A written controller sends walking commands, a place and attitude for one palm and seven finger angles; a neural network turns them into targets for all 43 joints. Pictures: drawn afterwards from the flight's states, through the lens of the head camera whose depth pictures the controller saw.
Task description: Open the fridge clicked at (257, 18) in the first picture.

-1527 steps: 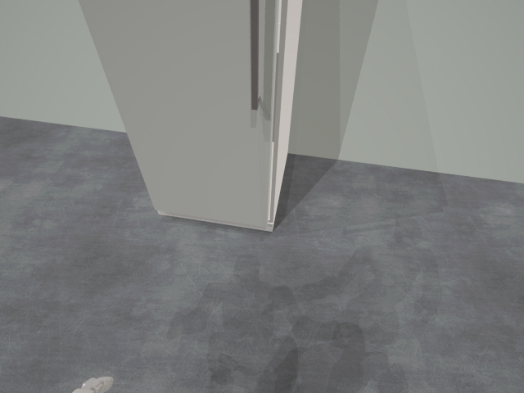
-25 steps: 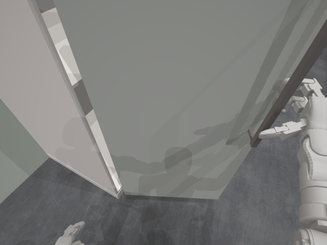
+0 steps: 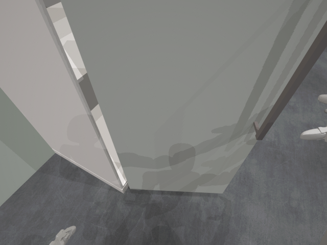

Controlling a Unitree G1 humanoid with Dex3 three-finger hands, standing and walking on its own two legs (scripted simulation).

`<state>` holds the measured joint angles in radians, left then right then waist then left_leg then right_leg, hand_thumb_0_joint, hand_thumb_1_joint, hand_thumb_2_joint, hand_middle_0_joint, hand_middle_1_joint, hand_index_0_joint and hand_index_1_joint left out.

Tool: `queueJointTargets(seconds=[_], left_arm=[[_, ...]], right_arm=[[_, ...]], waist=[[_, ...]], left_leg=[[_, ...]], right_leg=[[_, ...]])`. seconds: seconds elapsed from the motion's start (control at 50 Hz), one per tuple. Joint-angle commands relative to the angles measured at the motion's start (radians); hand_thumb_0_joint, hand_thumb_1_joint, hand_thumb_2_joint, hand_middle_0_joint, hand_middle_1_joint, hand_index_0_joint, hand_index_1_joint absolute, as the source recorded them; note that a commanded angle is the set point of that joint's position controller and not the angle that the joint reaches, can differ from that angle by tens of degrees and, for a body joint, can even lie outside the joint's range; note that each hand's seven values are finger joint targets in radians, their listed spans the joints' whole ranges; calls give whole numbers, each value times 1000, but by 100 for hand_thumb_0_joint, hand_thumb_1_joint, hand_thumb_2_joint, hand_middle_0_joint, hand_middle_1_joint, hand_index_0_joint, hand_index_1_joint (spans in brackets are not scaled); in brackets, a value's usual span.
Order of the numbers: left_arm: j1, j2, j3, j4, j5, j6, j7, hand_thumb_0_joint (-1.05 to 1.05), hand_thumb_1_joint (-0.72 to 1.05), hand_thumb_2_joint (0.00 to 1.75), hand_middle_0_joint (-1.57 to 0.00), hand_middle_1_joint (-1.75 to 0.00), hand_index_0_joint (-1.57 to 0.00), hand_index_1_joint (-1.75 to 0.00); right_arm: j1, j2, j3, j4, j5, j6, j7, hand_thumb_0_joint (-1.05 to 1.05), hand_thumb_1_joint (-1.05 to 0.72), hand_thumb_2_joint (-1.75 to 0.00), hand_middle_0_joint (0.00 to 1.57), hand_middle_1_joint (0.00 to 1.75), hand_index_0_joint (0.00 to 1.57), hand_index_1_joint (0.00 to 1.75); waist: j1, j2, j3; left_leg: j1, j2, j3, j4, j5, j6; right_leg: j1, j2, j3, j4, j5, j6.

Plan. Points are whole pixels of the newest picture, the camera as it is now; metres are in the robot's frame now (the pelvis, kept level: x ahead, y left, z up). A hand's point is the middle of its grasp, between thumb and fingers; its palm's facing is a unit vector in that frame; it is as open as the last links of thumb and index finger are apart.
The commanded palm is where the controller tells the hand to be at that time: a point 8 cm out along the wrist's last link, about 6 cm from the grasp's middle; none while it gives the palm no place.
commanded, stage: slip the hand off the handle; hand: right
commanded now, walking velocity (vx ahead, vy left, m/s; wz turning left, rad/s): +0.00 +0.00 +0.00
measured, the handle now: (295, 69) +0.46 -0.25 +0.21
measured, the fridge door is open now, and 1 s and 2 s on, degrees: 64 64 64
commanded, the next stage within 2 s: draw the hand back to the body in 0.78 s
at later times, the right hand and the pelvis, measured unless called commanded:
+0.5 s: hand out of the picture +0.33 -0.34 +0.14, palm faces +0.31 +0.94 -0.17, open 14.7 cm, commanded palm +0.29 -0.36 +0.16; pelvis +0.00 -0.02 +0.00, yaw +1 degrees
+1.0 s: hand out of the picture +0.27 -0.31 +0.17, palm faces +0.30 +0.95 +0.07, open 14.7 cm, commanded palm +0.24 -0.34 +0.16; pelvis +0.00 -0.01 +0.01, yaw -2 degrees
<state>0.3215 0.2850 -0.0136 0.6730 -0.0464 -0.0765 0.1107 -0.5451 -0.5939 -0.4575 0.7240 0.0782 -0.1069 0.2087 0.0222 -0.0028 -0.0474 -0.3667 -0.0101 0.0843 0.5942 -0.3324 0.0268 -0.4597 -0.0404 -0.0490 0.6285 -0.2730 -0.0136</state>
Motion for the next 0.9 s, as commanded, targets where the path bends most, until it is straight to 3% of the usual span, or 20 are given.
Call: queueJointTargets(seconds=[0.0, 0.06, 0.08, 0.1, 0.16, 0.2, 0.24, 0.3, 0.34, 0.4, 0.46, 0.54, 0.64, 0.7, 0.72, 0.74, 0.8, 0.88], left_arm=[[16, 153, 44, -103, -3, -39, 18, 0, 90, 90, -20, -30, -20, -30], [26, 159, 43, -100, -5, -38, 20, 0, 90, 90, -20, -30, -20, -30], [28, 154, 43, -110, -6, -38, 18, 0, 90, 90, -20, -30, -20, -30], [23, 154, 44, -123, -6, -41, 14, 0, 90, 90, -20, -30, -20, -30], [19, 153, 51, -143, -5, -46, 8, 0, 90, 90, -20, -30, -20, -30], [11, 151, 53, -153, -7, -49, 3, 0, 90, 90, -20, -30, -20, -30], [-6, 148, 55, -172, -10, -57, 2, 0, 90, 90, -20, -30, -20, -30], [-35, 143, 50, -182, -13, -60, -2, 0, 90, 90, -20, -30, -20, -30], [-51, 138, 48, -194, -15, -68, 1, 0, 90, 90, -20, -30, -20, -30], [-76, 127, 39, -194, -11, -77, 5, 0, 90, 90, -20, -30, -20, -30], [-98, 118, 35, -193, -6, -99, 15, 0, 90, 90, -20, -30, -20, -30], [-114, 112, 26, -186, -4, -127, 19, 0, 90, 90, -20, -30, -20, -30], [-140, 112, 17, -174, -9, -129, 26, 0, 90, 90, -20, -30, -20, -30], [-165, 98, 11, -187, -6, -131, 21, 0, 90, 90, -20, -30, -20, -30], [-165, 98, 11, -189, -2, -133, 19, 0, 90, 90, -20, -30, -20, -30], [-165, 99, 11, -191, 1, -132, 17, 0, 90, 90, -20, -30, -20, -30], [-169, 90, 8, -187, 3, -132, 12, 0, 90, 90, -20, -30, -20, -30], [-181, 87, 5, -175, -2, -135, 20, 0, 90, 90, -20, -30, -20, -30]], right_arm=[[-398, -379, -84, -129, 17, -89, 23, 0, 55, -20, 25, 115, 25, 115], [-436, -445, -110, -90, 14, -91, 48, 0, 55, -20, 25, 115, 25, 115], [-384, -417, -98, -69, 14, -89, 57, 0, 55, -20, 25, 115, 25, 115], [-376, -392, -79, -119, 21, -97, 64, 0, 55, -20, 25, 115, 25, 115], [-295, -375, -94, -205, 49, -116, 70, 0, 55, -20, 25, 115, 25, 115], [-230, -323, -84, -255, 75, -117, 68, 0, 55, -20, 25, 115, 25, 115], [-139, -327, -123, -321, 107, -112, 59, 0, 55, -20, 25, 115, 25, 115], [-72, -296, -125, -395, 116, -67, 42, 0, 55, -20, 25, 115, 25, 115], [-50, -309, -137, -477, 111, -45, 22, 0, 55, -20, 25, 115, 25, 115], [-48, -265, -106, -554, 96, -16, -6, 0, 55, -20, 25, 115, 25, 115], [-62, -201, -52, -653, 97, -15, -25, 0, 55, -20, 25, 115, 25, 115], [1, -88, 39, -700, 106, -1, -32, 0, 55, -20, 25, 115, 25, 115], [65, -104, 8, -671, 106, 81, -49, 0, 55, -20, 25, 115, 25, 115], [73, -90, 10, -744, 97, 97, -63, 0, 55, -20, 25, 115, 25, 115], [85, -112, -13, -782, 95, 90, -69, 0, 55, -20, 25, 115, 25, 115], [141, -129, -34, -793, 98, 84, -73, 0, 55, -20, 25, 115, 25, 115], [170, -126, -50, -829, 106, 64, -70, 0, 55, -20, 25, 115, 25, 115], [137, -89, -13, -808, 119, 70, -49, 0, 55, -20, 25, 115, 25, 115]], waist=[[10, -65, -269], [8, -95, -275], [-2, -90, -264], [-8, -108, -298], [-24, -116, -333], [-25, -95, -322], [-49, -76, -328], [-55, -90, -280], [-56, -95, -262], [-42, -126, -219], [-33, -167, -223], [-28, -139, -219], [-50, -70, -169], [-61, -93, -199], [-67, -104, -228], [-78, -79, -230], [-71, -92, -234], [-52, -131, -166]], left_leg=[[-3, -9, -71, -86, 230, -17], [2, -5, -82, -88, 222, -20], [-4, -8, -74, -86, 213, -17], [0, -10, -73, -82, 222, -15], [7, -21, -65, -70, 252, -8], [-10, -28, -52, -70, 239, -8], [27, -30, -49, -66, 253, -4], [5, -26, -43, -68, 228, -8], [11, -28, -38, -72, 211, -6], [-30, -28, -32, -78, 159, -6], [-52, -31, -28, -81, 127, -1], [-49, -28, -17, -82, 126, 0], [-11, -18, -16, -108, 114, -1], [13, -15, -16, -110, 142, 0], [32, -16, -17, -106, 168, 3], [57, -20, -18, -111, 189, 3], [71, -20, -21, -105, 244, 1], [37, -19, -26, -123, 200, -2]], right_leg=[[194, 37, 35, -46, 175, -42], [167, 38, 29, -40, 161, -44], [165, 38, 31, -45, 158, -42], [187, 39, 30, -43, 173, -43], [219, 33, 35, -36, 216, -42], [239, 29, 44, -42, 220, -40], [232, 32, 42, -44, 239, -42], [225, 29, 47, -65, 209, -38], [225, 28, 49, -71, 209, -39], [242, 21, 70, -94, 164, -31], [294, 14, 94, -107, 133, -23], [326, 10, 121, -119, 120, -15], [279, 15, 117, -146, 67, -11], [306, 19, 110, -146, 121, -9], [323, 20, 106, -140, 163, -8], [316, 20, 97, -130, 193, -10], [323, 24, 79, -119, 249, -11], [306, 28, 72, -123, 187, -13]])
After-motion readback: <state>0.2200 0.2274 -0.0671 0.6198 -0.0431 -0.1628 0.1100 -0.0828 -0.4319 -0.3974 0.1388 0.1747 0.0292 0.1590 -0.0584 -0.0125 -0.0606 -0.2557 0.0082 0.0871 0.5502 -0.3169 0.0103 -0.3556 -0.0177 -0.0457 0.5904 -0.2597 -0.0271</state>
